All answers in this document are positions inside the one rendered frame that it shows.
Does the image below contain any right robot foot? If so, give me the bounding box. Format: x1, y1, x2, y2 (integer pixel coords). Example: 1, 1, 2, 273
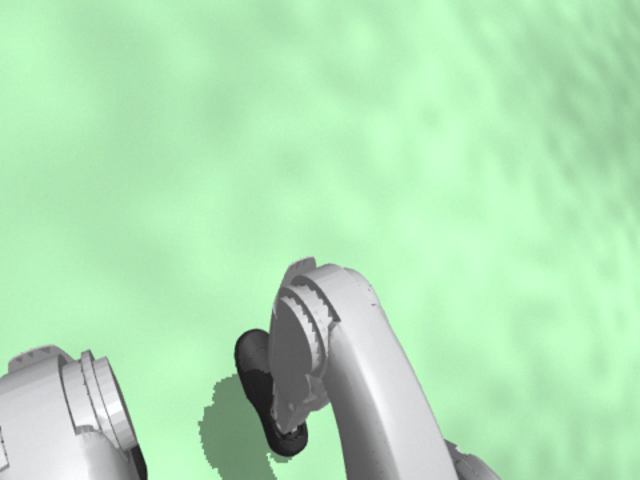
235, 329, 308, 457

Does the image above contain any left robot foot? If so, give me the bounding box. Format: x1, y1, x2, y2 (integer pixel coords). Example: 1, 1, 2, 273
130, 443, 148, 480

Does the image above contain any right robot hand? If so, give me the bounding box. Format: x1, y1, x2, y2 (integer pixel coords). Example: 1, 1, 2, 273
444, 439, 502, 480

